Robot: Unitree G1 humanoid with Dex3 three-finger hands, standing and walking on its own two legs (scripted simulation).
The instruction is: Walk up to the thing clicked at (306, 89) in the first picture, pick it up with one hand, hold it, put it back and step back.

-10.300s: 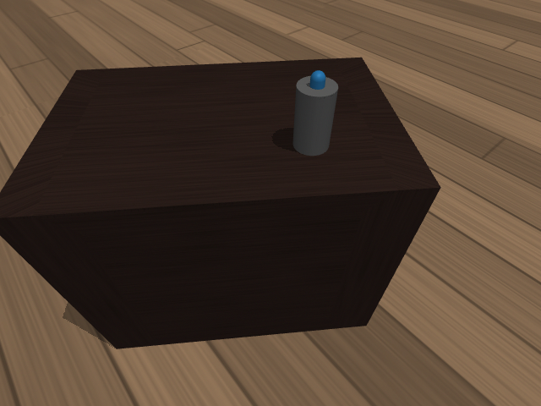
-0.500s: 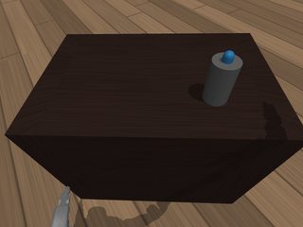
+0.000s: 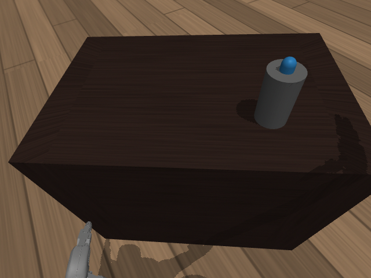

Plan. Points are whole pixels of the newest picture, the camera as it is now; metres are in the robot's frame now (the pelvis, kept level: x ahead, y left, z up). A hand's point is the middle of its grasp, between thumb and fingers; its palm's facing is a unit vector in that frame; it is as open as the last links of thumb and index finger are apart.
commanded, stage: go down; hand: right
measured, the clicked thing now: (279, 91) +0.54 -0.18 +0.09
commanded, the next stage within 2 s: approach in 0.98 s
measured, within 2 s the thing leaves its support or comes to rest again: neither
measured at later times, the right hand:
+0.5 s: hand out of the picture +0.42 -0.37 +0.19, palm faces +0.19 +0.98 +0.02, open 17.7 cm
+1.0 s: hand out of the picture +0.44 -0.38 +0.19, palm faces +0.19 +0.98 +0.02, open 17.7 cm
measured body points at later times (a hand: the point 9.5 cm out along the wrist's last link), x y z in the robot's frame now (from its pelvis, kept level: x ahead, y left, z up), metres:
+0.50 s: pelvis +0.00 +0.00 -0.01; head +0.06 -0.02 +0.44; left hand +0.15 +0.26 -0.07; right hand +0.40 -0.42 +0.19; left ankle +0.03 +0.15 -0.72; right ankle -0.02 -0.13 -0.72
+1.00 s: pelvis +0.00 +0.00 -0.02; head +0.07 -0.03 +0.43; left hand +0.15 +0.26 -0.07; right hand +0.42 -0.43 +0.19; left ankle +0.03 +0.15 -0.72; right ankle -0.02 -0.13 -0.72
